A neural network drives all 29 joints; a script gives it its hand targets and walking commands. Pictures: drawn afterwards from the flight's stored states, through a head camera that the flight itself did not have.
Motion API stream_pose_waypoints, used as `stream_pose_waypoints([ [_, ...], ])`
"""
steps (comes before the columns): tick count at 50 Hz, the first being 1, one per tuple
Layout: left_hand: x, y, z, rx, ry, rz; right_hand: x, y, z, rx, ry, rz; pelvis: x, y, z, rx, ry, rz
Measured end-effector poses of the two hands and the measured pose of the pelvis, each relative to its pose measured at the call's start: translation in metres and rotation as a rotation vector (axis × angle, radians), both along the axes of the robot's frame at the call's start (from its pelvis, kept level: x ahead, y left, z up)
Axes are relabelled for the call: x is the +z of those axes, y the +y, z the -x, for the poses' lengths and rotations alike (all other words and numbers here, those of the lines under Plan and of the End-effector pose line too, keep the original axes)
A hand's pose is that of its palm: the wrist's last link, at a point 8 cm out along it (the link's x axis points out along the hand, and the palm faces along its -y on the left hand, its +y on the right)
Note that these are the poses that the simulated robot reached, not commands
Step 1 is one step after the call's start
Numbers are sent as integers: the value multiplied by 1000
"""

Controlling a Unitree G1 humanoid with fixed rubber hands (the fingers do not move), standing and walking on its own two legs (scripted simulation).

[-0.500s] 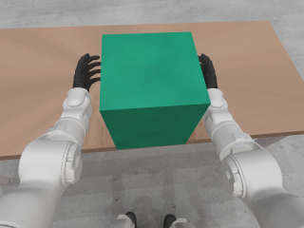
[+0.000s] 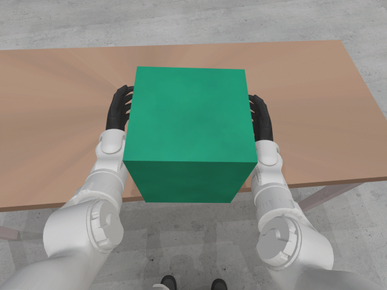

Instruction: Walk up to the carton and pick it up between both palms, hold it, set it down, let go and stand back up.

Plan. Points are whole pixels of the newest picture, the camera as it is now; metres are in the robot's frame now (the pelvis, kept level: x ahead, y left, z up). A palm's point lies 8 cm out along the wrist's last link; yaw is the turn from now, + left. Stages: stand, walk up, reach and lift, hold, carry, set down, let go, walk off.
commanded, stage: reach and lift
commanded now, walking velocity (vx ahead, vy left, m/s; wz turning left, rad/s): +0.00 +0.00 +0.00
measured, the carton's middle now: (189, 143) +0.41 +0.03 -0.01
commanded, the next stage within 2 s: none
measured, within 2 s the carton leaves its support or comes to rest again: neither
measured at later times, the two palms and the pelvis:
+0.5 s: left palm (117, 126) +0.42 +0.18 +0.03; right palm (262, 133) +0.42 -0.12 +0.03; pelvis +0.01 -0.01 +0.01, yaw +1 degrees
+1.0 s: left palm (117, 126) +0.42 +0.18 +0.03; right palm (262, 133) +0.42 -0.12 +0.03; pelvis +0.01 -0.01 +0.01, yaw +1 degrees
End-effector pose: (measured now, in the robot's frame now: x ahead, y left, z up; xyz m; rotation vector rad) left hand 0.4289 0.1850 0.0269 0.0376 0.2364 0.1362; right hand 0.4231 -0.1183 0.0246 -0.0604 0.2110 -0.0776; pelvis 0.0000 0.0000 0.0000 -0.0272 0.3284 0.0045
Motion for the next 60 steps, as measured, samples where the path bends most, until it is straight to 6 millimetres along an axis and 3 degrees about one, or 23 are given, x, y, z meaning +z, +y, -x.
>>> stream_pose_waypoints([
  [20,-1,-1,5,7,13,-10,1,-2,-1,21,3,30,5,-10,-11,18,-35,-8],
  [60,-1,-1,6,14,11,-3,2,-1,0,21,-4,44,6,-10,-9,23,-5,-7],
])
